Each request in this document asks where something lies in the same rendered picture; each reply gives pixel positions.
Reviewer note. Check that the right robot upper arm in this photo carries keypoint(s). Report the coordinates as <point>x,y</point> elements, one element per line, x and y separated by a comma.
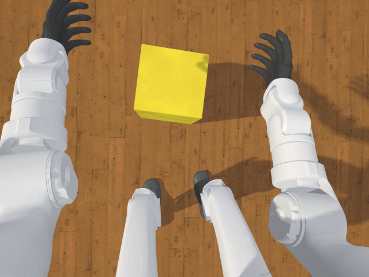
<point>313,228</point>

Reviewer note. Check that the left robot forearm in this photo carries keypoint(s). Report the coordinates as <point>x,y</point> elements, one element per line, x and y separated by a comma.
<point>37,120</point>

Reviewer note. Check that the robot left shin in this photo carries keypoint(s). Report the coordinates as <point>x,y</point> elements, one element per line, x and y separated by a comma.
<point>140,191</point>

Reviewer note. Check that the robot right hand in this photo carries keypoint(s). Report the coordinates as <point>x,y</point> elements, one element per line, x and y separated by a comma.
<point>281,64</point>

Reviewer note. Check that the left robot upper arm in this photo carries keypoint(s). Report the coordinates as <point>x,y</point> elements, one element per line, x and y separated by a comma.
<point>34,187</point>

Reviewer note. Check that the right robot forearm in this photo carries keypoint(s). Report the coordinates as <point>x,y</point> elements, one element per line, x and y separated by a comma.
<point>295,162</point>

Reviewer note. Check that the carton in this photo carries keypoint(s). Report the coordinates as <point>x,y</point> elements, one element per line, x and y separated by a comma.
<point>171,84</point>

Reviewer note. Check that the robot left hand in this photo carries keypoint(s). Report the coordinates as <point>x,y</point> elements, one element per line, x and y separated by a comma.
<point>57,22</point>

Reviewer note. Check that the left robot foot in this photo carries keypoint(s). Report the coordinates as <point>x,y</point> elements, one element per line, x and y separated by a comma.
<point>154,186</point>

